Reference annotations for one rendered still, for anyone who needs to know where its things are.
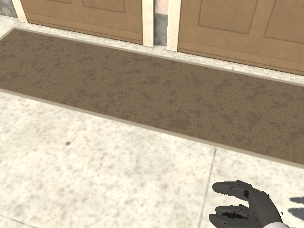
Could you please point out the right robot hand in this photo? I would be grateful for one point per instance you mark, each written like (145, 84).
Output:
(261, 210)

